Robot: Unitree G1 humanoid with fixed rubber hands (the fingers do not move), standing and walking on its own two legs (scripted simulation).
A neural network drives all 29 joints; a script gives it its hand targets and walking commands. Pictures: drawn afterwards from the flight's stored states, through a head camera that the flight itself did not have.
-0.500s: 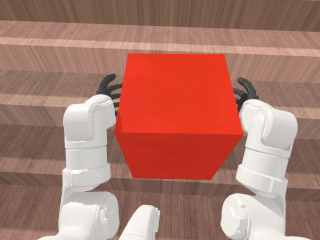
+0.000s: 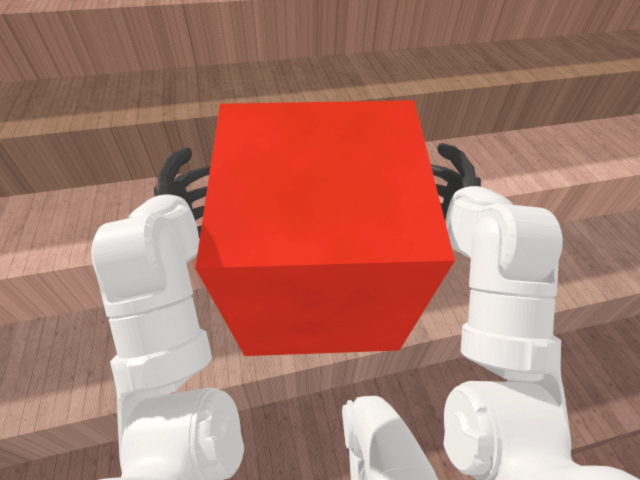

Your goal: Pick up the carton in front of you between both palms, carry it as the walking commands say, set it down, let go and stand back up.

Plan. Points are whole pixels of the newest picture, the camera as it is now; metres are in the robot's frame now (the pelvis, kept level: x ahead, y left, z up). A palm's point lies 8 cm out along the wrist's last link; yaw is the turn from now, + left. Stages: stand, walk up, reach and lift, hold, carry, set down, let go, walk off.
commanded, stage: carry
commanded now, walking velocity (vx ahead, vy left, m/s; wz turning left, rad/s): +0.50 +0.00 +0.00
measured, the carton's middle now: (320, 241) +0.38 -0.03 +0.11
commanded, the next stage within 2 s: none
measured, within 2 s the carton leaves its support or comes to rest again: neither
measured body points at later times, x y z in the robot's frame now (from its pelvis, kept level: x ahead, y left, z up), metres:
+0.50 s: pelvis +0.31 -0.04 +0.17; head +0.33 -0.04 +0.62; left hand +0.68 +0.15 +0.36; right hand +0.71 -0.16 +0.35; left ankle +0.33 +0.07 -0.27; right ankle +0.30 -0.13 -0.56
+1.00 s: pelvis +0.62 +0.01 +0.35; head +0.63 +0.03 +0.80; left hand +1.01 +0.14 +0.54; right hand +0.99 -0.16 +0.55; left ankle +0.55 +0.11 -0.39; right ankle +0.69 -0.10 -0.09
